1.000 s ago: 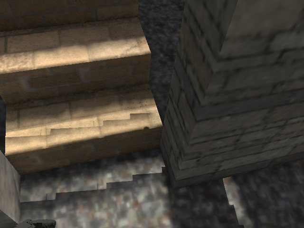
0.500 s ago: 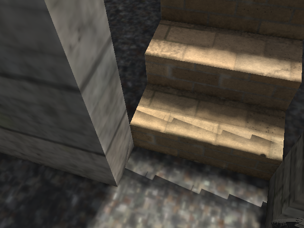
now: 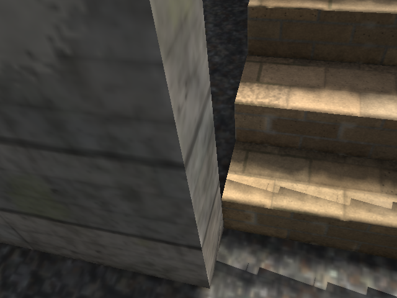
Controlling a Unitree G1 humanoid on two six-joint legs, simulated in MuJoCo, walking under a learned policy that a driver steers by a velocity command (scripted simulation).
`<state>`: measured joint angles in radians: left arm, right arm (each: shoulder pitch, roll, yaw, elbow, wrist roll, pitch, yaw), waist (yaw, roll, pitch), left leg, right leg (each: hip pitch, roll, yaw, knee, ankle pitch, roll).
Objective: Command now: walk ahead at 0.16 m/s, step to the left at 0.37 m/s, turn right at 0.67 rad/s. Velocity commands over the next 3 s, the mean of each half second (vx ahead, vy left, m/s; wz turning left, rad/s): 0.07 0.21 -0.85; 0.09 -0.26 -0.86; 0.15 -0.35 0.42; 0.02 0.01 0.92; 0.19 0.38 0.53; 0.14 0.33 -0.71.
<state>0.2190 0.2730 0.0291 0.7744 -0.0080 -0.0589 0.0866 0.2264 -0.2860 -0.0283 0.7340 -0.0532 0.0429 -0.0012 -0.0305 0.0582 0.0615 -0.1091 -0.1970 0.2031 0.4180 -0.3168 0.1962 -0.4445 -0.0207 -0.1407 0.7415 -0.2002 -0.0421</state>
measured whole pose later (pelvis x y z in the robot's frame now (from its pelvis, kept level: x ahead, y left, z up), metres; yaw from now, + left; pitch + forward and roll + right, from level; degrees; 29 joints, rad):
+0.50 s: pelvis +0.03 +0.16 +0.01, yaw -27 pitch +1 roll +1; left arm 0.23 0.38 0.12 0.58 -0.02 0.08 0.05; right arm 0.17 -0.25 -0.02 0.67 -0.02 -0.01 -0.06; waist 0.01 -0.06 0.05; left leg -0.26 0.01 0.07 0.47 -0.23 0.01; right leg -0.60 -0.01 0.07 1.27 -0.32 0.14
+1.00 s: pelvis -0.07 +0.06 +0.00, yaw -50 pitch +0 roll +1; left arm 0.17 0.28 0.06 0.58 0.00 0.07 -0.11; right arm 0.31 -0.43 -0.14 0.82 0.02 0.04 -0.12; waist -0.01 0.02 0.10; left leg -0.34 0.25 0.11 0.89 -0.53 -0.01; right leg -0.32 -0.04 -0.02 0.67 -0.35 -0.01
